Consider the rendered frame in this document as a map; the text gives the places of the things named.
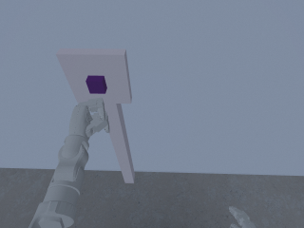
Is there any left robot hand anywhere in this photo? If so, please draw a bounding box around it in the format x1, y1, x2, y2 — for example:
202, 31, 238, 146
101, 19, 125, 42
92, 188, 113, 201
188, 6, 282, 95
68, 97, 110, 141

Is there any panel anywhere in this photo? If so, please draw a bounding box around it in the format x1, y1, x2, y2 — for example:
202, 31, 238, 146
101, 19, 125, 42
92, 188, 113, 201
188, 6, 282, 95
56, 48, 135, 183

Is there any left robot forearm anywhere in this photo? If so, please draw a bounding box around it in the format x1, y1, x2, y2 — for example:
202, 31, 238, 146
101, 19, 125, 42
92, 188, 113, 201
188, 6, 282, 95
28, 135, 89, 228

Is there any button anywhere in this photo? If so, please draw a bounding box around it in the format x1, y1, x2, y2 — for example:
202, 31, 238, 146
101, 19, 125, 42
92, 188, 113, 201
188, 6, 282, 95
85, 75, 107, 94

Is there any right robot hand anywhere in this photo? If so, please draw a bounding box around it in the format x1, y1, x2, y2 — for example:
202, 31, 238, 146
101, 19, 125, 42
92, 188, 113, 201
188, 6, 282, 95
229, 206, 257, 228

